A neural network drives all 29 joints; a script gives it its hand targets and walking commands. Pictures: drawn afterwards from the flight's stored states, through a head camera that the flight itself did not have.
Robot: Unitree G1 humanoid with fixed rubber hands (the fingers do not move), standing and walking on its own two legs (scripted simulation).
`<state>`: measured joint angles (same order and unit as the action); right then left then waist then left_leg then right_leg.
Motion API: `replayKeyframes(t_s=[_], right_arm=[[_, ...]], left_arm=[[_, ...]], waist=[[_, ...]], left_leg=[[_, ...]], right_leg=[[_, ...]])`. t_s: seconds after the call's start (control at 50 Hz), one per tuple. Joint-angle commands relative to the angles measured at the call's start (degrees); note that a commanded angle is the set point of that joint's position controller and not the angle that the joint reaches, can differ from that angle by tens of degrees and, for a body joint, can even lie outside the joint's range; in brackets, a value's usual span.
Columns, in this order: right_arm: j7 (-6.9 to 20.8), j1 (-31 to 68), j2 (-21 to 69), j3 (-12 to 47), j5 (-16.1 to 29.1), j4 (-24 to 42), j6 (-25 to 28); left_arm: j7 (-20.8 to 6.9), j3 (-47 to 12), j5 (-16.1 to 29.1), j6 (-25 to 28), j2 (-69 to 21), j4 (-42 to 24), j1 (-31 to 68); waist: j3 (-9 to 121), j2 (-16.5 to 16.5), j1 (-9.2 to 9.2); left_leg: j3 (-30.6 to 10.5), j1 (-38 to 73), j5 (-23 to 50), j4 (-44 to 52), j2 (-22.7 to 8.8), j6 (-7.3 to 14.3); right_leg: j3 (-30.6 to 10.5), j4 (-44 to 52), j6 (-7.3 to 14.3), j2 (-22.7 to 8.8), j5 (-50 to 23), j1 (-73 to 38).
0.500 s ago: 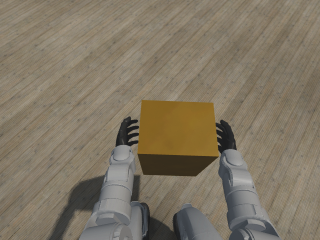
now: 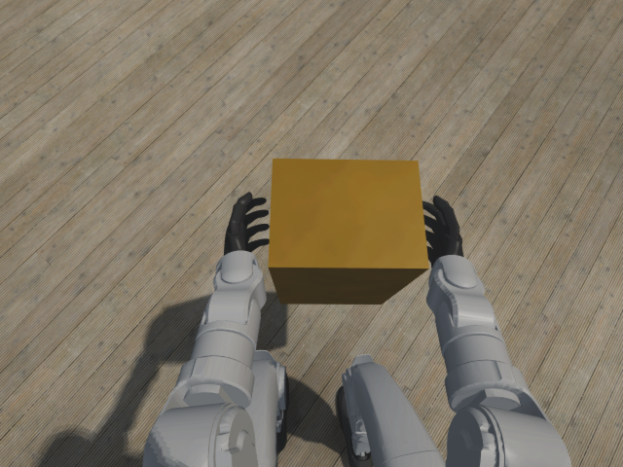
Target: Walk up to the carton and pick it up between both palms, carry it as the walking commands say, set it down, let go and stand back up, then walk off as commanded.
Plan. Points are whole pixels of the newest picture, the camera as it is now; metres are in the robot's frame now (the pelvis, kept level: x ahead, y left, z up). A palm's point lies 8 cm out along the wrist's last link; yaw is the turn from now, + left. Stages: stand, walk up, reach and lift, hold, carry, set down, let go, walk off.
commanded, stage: set down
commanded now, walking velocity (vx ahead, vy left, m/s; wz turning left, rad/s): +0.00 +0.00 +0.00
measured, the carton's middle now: (337, 245) +0.41 -0.05 -0.16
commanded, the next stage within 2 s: none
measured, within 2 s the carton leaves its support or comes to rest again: neither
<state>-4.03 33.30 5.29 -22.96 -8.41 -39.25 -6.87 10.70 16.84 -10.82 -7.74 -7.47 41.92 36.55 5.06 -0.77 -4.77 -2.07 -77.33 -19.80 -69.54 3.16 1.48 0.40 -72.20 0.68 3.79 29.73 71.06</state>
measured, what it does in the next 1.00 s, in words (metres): lowers itself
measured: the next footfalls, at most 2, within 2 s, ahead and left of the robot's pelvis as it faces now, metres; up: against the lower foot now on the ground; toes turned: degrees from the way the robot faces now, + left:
none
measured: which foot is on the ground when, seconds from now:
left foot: down 0.00-1.00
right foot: down 0.00-1.00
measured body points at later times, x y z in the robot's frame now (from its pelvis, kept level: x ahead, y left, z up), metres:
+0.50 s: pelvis -0.01 +0.00 -0.07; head +0.23 +0.00 +0.31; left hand +0.43 +0.10 -0.18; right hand +0.40 -0.18 -0.17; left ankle +0.10 +0.10 -0.61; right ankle +0.03 -0.11 -0.61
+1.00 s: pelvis -0.03 +0.01 -0.15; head +0.25 +0.01 +0.21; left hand +0.45 +0.09 -0.27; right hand +0.43 -0.19 -0.25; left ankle +0.10 +0.10 -0.61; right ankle +0.03 -0.11 -0.61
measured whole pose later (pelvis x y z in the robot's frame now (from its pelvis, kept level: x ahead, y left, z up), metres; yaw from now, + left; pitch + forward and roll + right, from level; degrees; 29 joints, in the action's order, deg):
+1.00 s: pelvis -0.03 +0.01 -0.15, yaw -5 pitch +40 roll -4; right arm -5.7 56.6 -2.6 -22.2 -4.2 -47.5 -10.4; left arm 13.3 20.2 -8.0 -12.0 -2.4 45.2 57.2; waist 2.4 -0.7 -2.4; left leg -3.8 -113.4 -26.0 -99.5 6.5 -0.3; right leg 0.2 -102.1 -1.3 6.8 35.4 107.1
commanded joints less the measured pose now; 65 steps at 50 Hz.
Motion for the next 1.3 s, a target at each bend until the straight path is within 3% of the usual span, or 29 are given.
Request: replayKeyframes(t_s=[0.0, 0.04, 0.12, 0.18, 0.3, 0.46, 0.7, 0.88, 1.04, 1.28], right_arm=[[9.85, 33.84, 50.96, 30.77, 3.36, 2.31, 1.78], [9.22, 35.85, 50.80, 31.28, 3.75, 1.94, 1.76], [8.10, 35.95, 51.98, 32.98, 5.18, 3.02, 2.06], [7.30, 37.32, 51.16, 34.12, 5.86, 2.91, 2.15], [6.58, 38.62, 50.63, 34.60, 6.12, 2.65, 2.24], [7.32, 42.97, 47.18, 32.81, 6.80, 1.66, 2.40], [9.88, 54.21, 44.04, 30.23, 8.45, -0.40, 0.08], [11.64, 58.56, 44.58, 27.05, 7.38, -3.58, -2.02], [11.68, 60.95, 45.63, 27.01, 7.23, -3.68, -2.73], [9.62, 68.06, 45.73, 31.30, 10.09, 0.00, -2.86]], left_arm=[[-9.60, -30.29, 2.06, 3.50, -50.23, -1.77, 31.82], [-9.73, -29.21, 2.13, 3.57, -48.79, -1.36, 33.53], [-10.02, -30.08, 3.33, 3.94, -49.23, -2.24, 33.85], [-10.26, -29.69, 4.00, 4.00, -48.34, -2.48, 34.90], [-10.40, -30.06, 5.36, 3.74, -48.59, -2.02, 36.60], [-9.04, -30.77, 6.71, 3.12, -49.12, -1.62, 41.05], [-7.16, -29.42, 7.35, 0.52, -49.43, -2.47, 52.35], [-7.77, -26.89, 6.74, -1.43, -50.22, -1.24, 57.84], [-8.88, -25.22, 6.72, -1.71, -48.65, -0.35, 60.45], [-10.01, -25.75, 9.24, -1.57, -45.87, -0.80, 65.41]], waist=[[44.62, -1.24, -1.14], [44.36, -0.76, -0.10], [49.66, -1.02, 0.52], [50.77, -0.84, 1.79], [52.54, -0.09, 1.20], [53.30, -2.18, -0.50], [57.46, -4.68, -0.68], [57.79, -5.65, -0.94], [58.61, -4.12, -0.26], [63.68, -0.17, 1.45]], left_leg=[[-4.99, 33.53, 11.98, 1.08, 5.23, -1.68], [-4.10, 29.99, 9.41, -0.30, 5.38, -1.52], [-3.15, 26.12, 14.24, -3.61, 6.14, -1.93], [-2.32, 21.67, 13.88, -5.53, 6.49, -2.36], [-1.88, 18.64, 14.56, -8.60, 6.92, -2.90], [-2.36, 18.85, 13.76, -12.48, 7.01, -3.57], [-2.80, 19.82, 8.08, -17.13, 6.54, -4.01], [-2.13, 16.75, 6.96, -21.37, 6.52, -4.32], [0.17, 9.19, 8.74, -26.35, 6.94, -4.06], [2.77, 0.37, 10.24, -34.18, 7.11, -3.46]], right_leg=[[-5.10, 7.52, -1.41, 4.45, -18.12, -8.76], [-5.43, 6.97, -1.71, 4.26, -16.19, -8.86], [-5.66, 3.71, -2.01, 4.83, -23.77, -11.81], [-5.96, 1.88, -2.38, 4.89, -24.95, -12.66], [-5.07, -1.48, -2.76, 5.58, -24.90, -9.17], [-2.83, -6.69, -2.10, 6.44, -19.57, 2.18], [-0.60, -14.05, -1.32, 6.51, -11.08, 13.74], [0.33, -18.17, -1.33, 6.45, -9.34, 20.27], [0.24, -20.97, -1.99, 6.65, -11.79, 20.79], [-0.34, -25.76, -3.17, 6.81, -15.59, 17.37]])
